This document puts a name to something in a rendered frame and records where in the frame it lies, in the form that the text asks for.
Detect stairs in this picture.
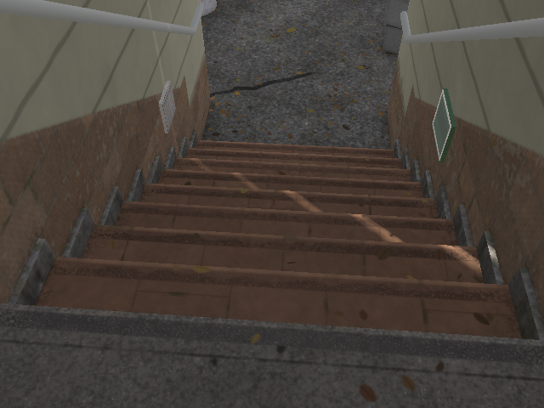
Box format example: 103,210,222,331
35,140,522,339

